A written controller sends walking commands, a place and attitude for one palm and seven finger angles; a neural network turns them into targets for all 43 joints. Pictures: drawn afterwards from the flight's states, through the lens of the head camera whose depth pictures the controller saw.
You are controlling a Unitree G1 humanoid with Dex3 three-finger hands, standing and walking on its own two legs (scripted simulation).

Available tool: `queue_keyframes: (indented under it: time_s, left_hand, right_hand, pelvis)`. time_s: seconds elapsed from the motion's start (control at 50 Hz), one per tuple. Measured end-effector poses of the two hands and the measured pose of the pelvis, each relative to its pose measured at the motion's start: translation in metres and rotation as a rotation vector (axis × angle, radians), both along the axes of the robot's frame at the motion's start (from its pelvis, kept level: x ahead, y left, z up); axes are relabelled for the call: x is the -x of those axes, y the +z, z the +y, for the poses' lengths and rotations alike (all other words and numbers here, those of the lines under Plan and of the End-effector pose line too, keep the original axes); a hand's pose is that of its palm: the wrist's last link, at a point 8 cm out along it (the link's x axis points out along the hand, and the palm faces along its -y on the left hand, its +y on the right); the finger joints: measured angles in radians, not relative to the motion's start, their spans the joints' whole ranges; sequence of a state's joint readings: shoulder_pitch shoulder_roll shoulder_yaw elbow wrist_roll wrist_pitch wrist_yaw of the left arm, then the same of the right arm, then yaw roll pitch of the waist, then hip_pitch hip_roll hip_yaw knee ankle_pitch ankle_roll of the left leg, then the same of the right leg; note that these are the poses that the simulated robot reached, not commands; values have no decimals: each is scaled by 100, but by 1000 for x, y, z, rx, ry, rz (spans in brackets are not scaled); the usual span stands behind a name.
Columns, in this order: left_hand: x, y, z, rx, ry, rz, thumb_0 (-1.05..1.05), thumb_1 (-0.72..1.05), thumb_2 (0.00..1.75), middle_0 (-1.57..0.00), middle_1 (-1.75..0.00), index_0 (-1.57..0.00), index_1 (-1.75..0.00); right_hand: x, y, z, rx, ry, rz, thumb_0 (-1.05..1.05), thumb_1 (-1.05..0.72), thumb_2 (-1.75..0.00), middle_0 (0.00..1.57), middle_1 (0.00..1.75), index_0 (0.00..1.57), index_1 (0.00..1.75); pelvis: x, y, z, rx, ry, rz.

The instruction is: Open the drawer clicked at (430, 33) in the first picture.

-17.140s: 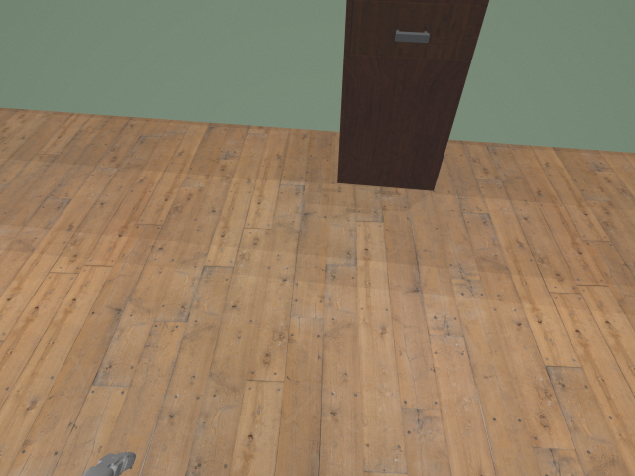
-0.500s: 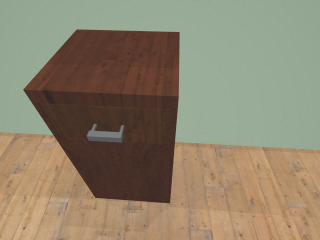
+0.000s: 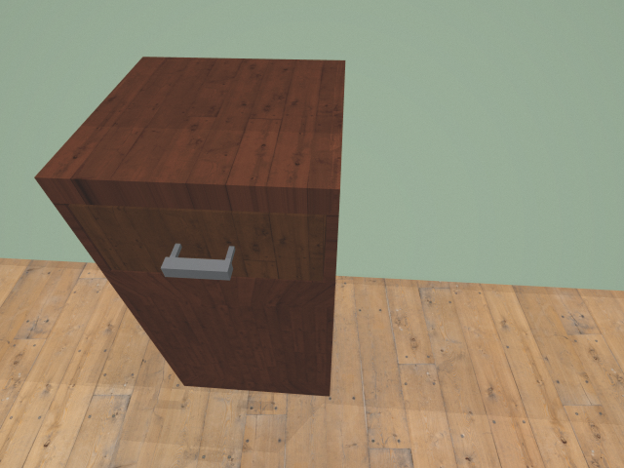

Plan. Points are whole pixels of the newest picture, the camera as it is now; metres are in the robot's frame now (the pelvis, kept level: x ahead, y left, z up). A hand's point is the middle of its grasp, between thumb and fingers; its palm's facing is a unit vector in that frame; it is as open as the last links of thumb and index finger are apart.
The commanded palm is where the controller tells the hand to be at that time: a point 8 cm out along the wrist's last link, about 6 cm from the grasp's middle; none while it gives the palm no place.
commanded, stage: raise the hand with hooked fingers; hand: left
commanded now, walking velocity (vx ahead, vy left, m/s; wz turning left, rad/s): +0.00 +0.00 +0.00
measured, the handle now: (200, 259) +0.45 +0.23 -0.05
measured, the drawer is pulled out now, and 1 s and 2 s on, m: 0.00 0.00 0.00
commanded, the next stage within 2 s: move the hooked fingers above the handle in 2.00 s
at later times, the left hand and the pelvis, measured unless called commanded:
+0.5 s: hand (218, 416) +0.20 +0.14 -0.05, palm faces -0.06 -0.40 -0.92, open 8.4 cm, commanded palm +0.15 +0.20 -0.02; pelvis -0.03 +0.01 -0.03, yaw -7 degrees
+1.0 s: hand (165, 371) +0.24 +0.22 -0.01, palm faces +0.00 -0.14 -0.99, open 11.4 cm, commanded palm +0.21 +0.23 +0.05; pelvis -0.03 +0.04 -0.02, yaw -7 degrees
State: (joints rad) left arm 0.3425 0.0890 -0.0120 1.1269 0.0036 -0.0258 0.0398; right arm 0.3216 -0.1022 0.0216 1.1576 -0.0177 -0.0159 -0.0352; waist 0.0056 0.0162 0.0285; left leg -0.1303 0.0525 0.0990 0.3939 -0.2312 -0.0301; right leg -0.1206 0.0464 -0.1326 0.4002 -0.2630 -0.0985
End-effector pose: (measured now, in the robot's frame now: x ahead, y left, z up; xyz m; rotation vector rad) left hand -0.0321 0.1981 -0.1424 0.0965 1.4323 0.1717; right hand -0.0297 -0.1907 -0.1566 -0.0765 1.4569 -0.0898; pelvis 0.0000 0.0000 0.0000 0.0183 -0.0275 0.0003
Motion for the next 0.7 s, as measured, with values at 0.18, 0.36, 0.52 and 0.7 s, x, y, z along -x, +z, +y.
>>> queue_keyframes:
  time_s: [0.18,0.36,0.52,0.7]
  left_hand:
    - [-27,25,16,-116,-173,-125,7,96,89,-21,-31,-21,-31]
    - [-194,147,24,-664,-716,-853,6,84,84,-21,-38,-21,-38]
    - [-203,139,-35,-828,-1012,-1091,1,63,77,-22,-49,-22,-49]
    - [-165,135,23,-1185,-1097,-924,0,39,68,-26,-63,-26,-63]
  right_hand:
    - [-12,1,-20,68,-18,-128,3,-93,-90,20,30,21,30]
    - [-133,25,-68,180,15,-689,2,-92,-90,20,30,20,30]
    - [-209,69,-62,151,122,-806,1,-91,-90,20,30,20,30]
    - [-234,48,-13,53,168,-822,0,-91,-90,20,30,20,30]
  pelvis:
    - [2,-4,1,2,-58,6]
    - [20,-18,13,-28,-24,98]
    - [27,-35,9,-67,-139,185]
    - [37,-51,18,-40,-109,169]
